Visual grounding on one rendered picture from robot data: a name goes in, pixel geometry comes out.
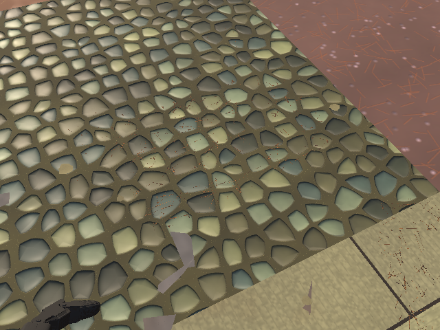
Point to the robot left hand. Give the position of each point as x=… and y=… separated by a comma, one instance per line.
x=59, y=314

